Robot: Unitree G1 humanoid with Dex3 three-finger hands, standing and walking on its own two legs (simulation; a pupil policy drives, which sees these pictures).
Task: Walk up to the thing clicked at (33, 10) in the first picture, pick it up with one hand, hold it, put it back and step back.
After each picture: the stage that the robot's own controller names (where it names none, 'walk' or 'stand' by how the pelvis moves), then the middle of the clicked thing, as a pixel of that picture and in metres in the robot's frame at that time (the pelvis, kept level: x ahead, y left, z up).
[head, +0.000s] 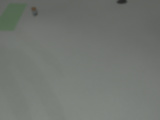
stand; (34, 11) +2.01 +0.70 -0.72
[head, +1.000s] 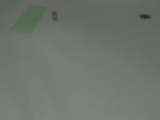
walk; (54, 16) +1.94 +0.34 -0.70
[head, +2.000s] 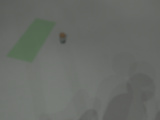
walk; (62, 38) +1.35 +0.21 -0.71
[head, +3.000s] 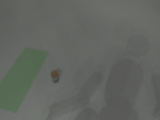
walk; (55, 77) +0.86 +0.24 -0.71
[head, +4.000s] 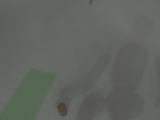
walk; (62, 109) +0.53 +0.20 -0.69
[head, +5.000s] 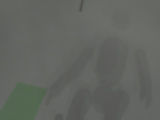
stand; out of the picture +0.40 +0.19 -0.71
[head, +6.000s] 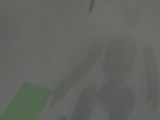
stand; out of the picture +0.37 +0.16 -0.72
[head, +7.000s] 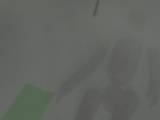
stand; out of the picture +0.36 +0.16 -0.72
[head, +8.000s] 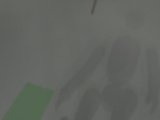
stand; out of the picture +0.38 +0.16 -0.72
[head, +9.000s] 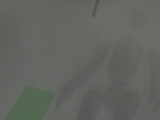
stand; out of the picture +0.36 +0.17 -0.73
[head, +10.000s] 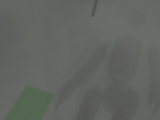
stand; out of the picture +0.36 +0.17 -0.73
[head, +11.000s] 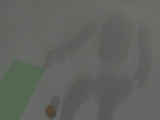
go down; (50, 112) +0.39 +0.17 -0.67
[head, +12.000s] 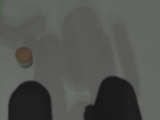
go down; (24, 58) +0.46 +0.20 -0.30
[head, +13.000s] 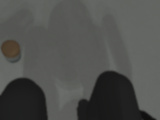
close in; (12, 52) +0.45 +0.21 -0.28
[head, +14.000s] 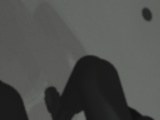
close; out of the picture +0.45 +0.25 -0.23
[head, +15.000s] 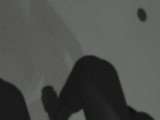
close; out of the picture +0.44 +0.26 -0.23
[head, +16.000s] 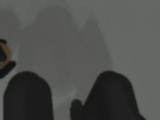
lift; out of the picture +0.37 +0.24 -0.15
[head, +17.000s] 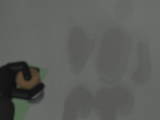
hold; (31, 87) +0.32 +0.17 +0.01
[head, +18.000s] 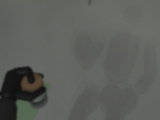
hold; (35, 91) +0.32 +0.16 +0.00
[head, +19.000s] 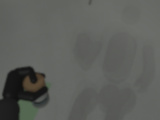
hold; (37, 91) +0.32 +0.16 -0.01
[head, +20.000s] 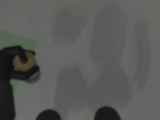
crouch; (28, 68) +0.40 +0.17 -0.07
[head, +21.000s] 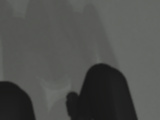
lower; out of the picture +0.46 +0.25 -0.18
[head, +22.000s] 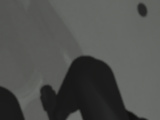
lower; out of the picture +0.44 +0.27 -0.23
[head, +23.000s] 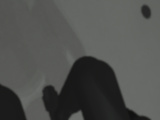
lower; out of the picture +0.44 +0.27 -0.24
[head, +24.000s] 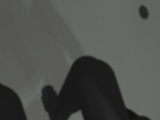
lower; out of the picture +0.44 +0.27 -0.23
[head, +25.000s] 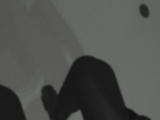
lower; out of the picture +0.44 +0.27 -0.23
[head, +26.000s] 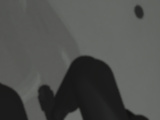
open; out of the picture +0.44 +0.25 -0.24
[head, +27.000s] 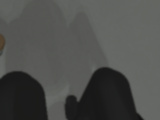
stand; out of the picture +0.44 +0.23 -0.26
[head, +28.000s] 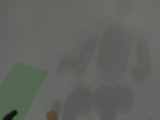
stand; (52, 118) +0.38 +0.16 -0.62
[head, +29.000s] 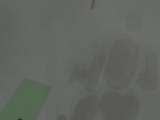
stand; out of the picture +0.38 +0.17 -0.66
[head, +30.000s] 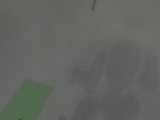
stand; out of the picture +0.38 +0.17 -0.67
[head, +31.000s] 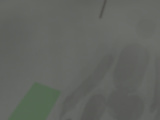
stand; out of the picture +0.40 +0.15 -0.72
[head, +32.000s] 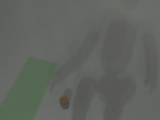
walk; (64, 103) +0.47 +0.14 -0.70
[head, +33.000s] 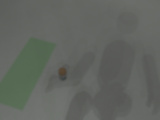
walk; (62, 74) +0.74 +0.14 -0.69
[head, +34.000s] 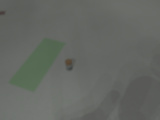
stand; (68, 65) +1.02 +0.21 -0.71
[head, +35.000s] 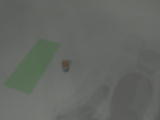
stand; (65, 66) +1.00 +0.17 -0.72
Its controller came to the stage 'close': yes
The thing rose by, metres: 0.72
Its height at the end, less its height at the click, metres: +0.00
